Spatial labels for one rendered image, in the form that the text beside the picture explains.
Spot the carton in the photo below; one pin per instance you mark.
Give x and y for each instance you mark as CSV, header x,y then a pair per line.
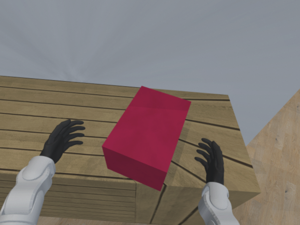
x,y
142,143

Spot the right robot hand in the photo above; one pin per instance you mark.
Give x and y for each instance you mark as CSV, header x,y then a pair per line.
x,y
214,166

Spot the left robot forearm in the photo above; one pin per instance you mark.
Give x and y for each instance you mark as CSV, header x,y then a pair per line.
x,y
24,202

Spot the right robot forearm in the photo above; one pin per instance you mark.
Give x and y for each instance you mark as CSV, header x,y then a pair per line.
x,y
215,207

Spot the left robot hand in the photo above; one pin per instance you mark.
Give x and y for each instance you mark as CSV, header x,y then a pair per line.
x,y
58,141

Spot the pedestal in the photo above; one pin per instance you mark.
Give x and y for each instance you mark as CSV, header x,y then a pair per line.
x,y
82,186

